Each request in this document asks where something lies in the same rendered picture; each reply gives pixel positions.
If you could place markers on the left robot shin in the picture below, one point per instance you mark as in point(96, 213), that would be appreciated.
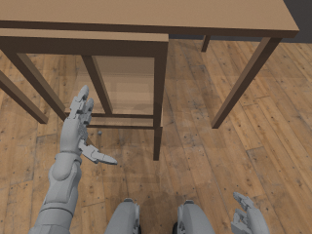
point(135, 231)

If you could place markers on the right robot thigh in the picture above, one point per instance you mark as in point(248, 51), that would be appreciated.
point(192, 219)

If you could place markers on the right robot hand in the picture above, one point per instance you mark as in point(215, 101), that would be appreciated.
point(253, 221)

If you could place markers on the chair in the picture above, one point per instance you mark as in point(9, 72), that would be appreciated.
point(124, 71)

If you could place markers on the left robot hand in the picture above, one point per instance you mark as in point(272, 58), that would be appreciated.
point(74, 128)

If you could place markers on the robot left forearm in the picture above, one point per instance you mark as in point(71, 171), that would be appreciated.
point(60, 202)

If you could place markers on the table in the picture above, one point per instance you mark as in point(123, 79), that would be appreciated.
point(269, 19)

